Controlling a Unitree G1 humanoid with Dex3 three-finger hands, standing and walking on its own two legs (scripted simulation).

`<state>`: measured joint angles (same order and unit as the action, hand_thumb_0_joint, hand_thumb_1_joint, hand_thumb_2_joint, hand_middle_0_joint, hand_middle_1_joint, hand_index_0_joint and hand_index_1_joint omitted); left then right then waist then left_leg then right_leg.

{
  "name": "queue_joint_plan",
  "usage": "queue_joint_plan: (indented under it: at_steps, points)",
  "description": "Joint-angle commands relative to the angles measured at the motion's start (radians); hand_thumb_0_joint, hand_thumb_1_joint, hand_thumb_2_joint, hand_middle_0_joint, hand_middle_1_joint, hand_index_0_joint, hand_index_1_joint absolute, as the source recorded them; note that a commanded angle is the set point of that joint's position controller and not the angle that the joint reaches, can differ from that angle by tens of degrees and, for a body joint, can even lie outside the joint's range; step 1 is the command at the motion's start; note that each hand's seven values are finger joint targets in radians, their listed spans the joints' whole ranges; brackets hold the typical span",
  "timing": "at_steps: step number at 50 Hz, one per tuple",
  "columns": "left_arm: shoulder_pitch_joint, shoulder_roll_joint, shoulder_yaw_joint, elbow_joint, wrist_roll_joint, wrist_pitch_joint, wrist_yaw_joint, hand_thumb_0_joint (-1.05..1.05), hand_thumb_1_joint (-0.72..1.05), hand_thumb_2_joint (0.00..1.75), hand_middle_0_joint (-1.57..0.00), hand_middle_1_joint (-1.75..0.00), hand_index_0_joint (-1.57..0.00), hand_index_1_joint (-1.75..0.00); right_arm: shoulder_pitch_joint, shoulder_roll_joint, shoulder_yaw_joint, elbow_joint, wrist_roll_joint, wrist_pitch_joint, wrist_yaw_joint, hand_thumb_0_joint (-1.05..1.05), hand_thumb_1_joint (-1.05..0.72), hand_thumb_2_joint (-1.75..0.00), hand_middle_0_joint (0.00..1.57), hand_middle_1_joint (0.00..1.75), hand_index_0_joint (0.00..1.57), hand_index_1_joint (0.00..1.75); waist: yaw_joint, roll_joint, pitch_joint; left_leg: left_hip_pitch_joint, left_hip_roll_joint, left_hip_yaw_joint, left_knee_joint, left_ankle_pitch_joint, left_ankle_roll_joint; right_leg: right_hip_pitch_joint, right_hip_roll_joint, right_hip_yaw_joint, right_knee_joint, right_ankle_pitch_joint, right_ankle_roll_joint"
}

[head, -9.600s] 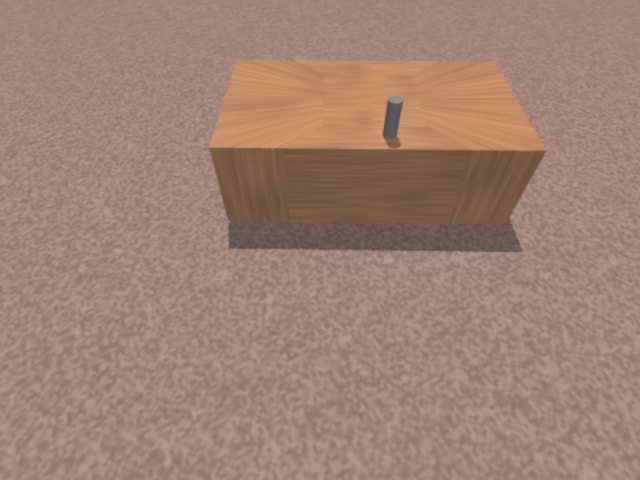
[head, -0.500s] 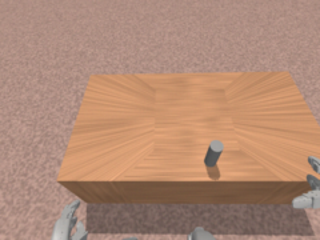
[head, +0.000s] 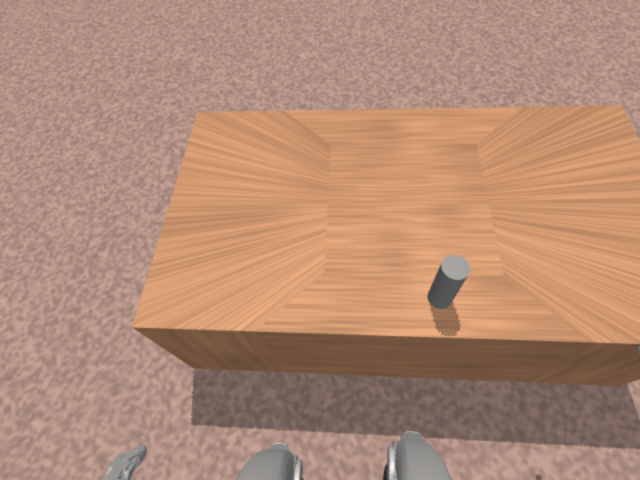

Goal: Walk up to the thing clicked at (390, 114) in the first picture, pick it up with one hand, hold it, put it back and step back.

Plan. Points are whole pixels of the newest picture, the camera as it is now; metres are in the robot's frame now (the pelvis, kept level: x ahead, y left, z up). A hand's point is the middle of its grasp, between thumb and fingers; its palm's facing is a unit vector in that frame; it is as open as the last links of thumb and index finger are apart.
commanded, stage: go down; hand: right
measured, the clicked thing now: (447, 283) +0.47 -0.19 -0.26
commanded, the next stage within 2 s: approach in 0.58 s
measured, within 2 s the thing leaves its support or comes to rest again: neither
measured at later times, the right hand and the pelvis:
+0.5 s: hand out of the picture +0.37 -0.38 +0.01, palm faces +0.16 +0.98 -0.10, open 17.6 cm; pelvis +0.00 -0.01 +0.00, yaw +0 degrees
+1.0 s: hand (613, 267) +0.40 -0.36 -0.04, palm faces +0.13 +0.99 -0.04, open 17.7 cm; pelvis -0.01 -0.01 -0.06, yaw +2 degrees
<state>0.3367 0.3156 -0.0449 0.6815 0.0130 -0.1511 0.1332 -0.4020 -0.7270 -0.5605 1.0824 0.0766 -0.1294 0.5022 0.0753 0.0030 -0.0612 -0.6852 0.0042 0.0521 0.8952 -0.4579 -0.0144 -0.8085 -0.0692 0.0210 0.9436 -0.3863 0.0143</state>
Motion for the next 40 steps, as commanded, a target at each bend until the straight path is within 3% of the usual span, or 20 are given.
queue_joint_plan:
  at_steps: [1, 3, 10, 14, 16, 19, 25, 27, 34, 36, 38, 40]
  points:
    - [0.069, 0.189, 0.069, -0.080, -0.002, -0.033, 0.008, 0.00, 0.92, 0.88, -0.19, -0.30, -0.21, -0.28, -0.288, -0.424, -0.076, -0.165, 0.025, -0.100, 0.009, 0.00, 0.61, -0.06, 0.03, 0.06, 0.04, 0.06, -0.023, -0.160, -0.321, 0.013, -0.026, -0.012, -0.116, 0.215, 0.038, 0.309, 0.029, 0.023, -0.125, 0.203, -0.041]
    - [0.073, 0.197, 0.069, -0.077, -0.002, -0.030, 0.008, 0.00, 0.92, 0.88, -0.19, -0.30, -0.21, -0.28, -0.260, -0.413, -0.079, -0.106, 0.035, -0.104, 0.019, 0.00, 0.61, -0.07, 0.03, 0.06, 0.04, 0.06, -0.024, -0.151, -0.316, 0.003, -0.028, -0.008, -0.114, 0.219, 0.037, 0.309, 0.028, 0.023, -0.119, 0.215, -0.041]
    - [0.096, 0.197, 0.065, -0.069, -0.001, -0.017, -0.001, 0.00, 0.92, 0.88, -0.19, -0.30, -0.21, -0.28, -0.312, -0.451, -0.094, -0.111, 0.034, -0.126, 0.031, 0.00, 0.59, -0.07, 0.03, 0.06, 0.04, 0.06, -0.014, -0.137, -0.390, 0.033, -0.022, -0.021, -0.102, 0.312, 0.029, 0.317, 0.033, 0.016, -0.074, 0.301, -0.049]
    - [0.098, 0.214, 0.072, -0.058, 0.003, -0.009, -0.008, 0.00, 0.92, 0.88, -0.19, -0.30, -0.21, -0.29, -0.318, -0.444, -0.083, -0.083, 0.033, -0.133, 0.042, 0.00, 0.61, -0.07, 0.03, 0.06, 0.04, 0.06, -0.016, -0.177, -0.372, -0.025, -0.028, -0.006, -0.094, 0.287, 0.035, 0.359, 0.025, 0.029, -0.079, 0.337, -0.038]
    - [0.104, 0.208, 0.070, -0.058, 0.002, -0.004, -0.011, 0.00, 0.92, 0.88, -0.19, -0.30, -0.21, -0.29, -0.377, -0.476, -0.100, -0.131, 0.031, -0.145, 0.039, 0.00, 0.60, -0.07, 0.03, 0.06, 0.04, 0.06, -0.011, -0.182, -0.404, -0.023, -0.028, -0.009, -0.094, 0.284, 0.035, 0.364, 0.025, 0.031, -0.076, 0.332, -0.039]
    - [0.094, 0.200, 0.062, -0.062, -0.001, -0.001, -0.015, 0.00, 0.92, 0.89, -0.19, -0.30, -0.21, -0.29, -0.342, -0.454, -0.088, -0.102, 0.034, -0.142, 0.038, 0.00, 0.60, -0.07, 0.03, 0.06, 0.04, 0.06, -0.010, -0.171, -0.371, -0.010, -0.027, -0.010, -0.100, 0.285, 0.035, 0.340, 0.029, 0.024, -0.081, 0.308, -0.041]
    - [0.110, 0.210, 0.070, -0.055, 0.001, 0.011, -0.023, 0.00, 0.91, 0.89, -0.19, -0.30, -0.21, -0.29, -0.374, -0.461, -0.090, -0.094, 0.031, -0.145, 0.040, 0.00, 0.59, -0.07, 0.03, 0.06, 0.04, 0.06, -0.009, -0.186, -0.391, -0.028, -0.028, -0.008, -0.094, 0.305, 0.037, 0.370, 0.023, 0.030, -0.068, 0.375, -0.034]
    - [0.103, 0.210, 0.070, -0.063, -0.002, 0.010, -0.026, 0.00, 0.92, 0.88, -0.19, -0.30, -0.21, -0.29, -0.389, -0.448, -0.079, -0.092, 0.033, -0.148, 0.041, 0.00, 0.59, -0.07, 0.04, 0.06, 0.04, 0.06, 0.002, -0.173, -0.372, -0.047, -0.032, 0.001, -0.096, 0.265, 0.039, 0.359, 0.019, 0.039, -0.084, 0.329, -0.035]
    - [0.096, 0.210, 0.063, -0.076, -0.003, 0.013, -0.030, 0.00, 0.90, 0.89, -0.19, -0.29, -0.20, -0.29, -0.416, -0.466, -0.086, -0.103, 0.035, -0.158, 0.042, 0.00, 0.61, -0.08, 0.03, 0.07, 0.05, 0.07, -0.009, -0.194, -0.370, -0.060, -0.032, 0.002, -0.101, 0.208, 0.041, 0.359, 0.016, 0.047, -0.102, 0.250, -0.033]
    - [0.105, 0.200, 0.060, -0.065, -0.002, 0.010, -0.032, 0.00, 0.91, 0.88, -0.20, -0.30, -0.20, -0.30, -0.451, -0.447, -0.081, -0.092, 0.043, -0.167, 0.040, 0.00, 0.61, -0.06, 0.03, 0.05, 0.04, 0.05, 0.009, -0.170, -0.375, -0.060, -0.029, -0.005, -0.093, 0.232, 0.038, 0.325, 0.020, 0.038, -0.079, 0.254, -0.039]
    - [0.098, 0.208, 0.064, -0.063, 0.003, 0.005, -0.035, 0.00, 0.91, 0.88, -0.20, -0.30, -0.21, -0.29, -0.396, -0.407, -0.068, 0.004, 0.053, -0.175, 0.044, 0.00, 0.61, -0.06, 0.03, 0.06, 0.04, 0.06, 0.013, -0.138, -0.301, -0.104, -0.030, -0.001, -0.073, 0.205, 0.037, 0.244, 0.019, 0.043, -0.064, 0.210, -0.040]
    - [0.084, 0.192, 0.053, -0.064, 0.008, 0.001, -0.043, 0.00, 0.91, 0.88, -0.20, -0.30, -0.21, -0.30, -0.443, -0.388, -0.069, -0.012, 0.061, -0.220, 0.042, 0.00, 0.61, -0.06, 0.03, 0.05, 0.04, 0.05, 0.017, -0.128, -0.313, -0.147, -0.027, -0.009, -0.023, 0.201, 0.036, 0.190, 0.022, 0.038, -0.016, 0.199, -0.047]
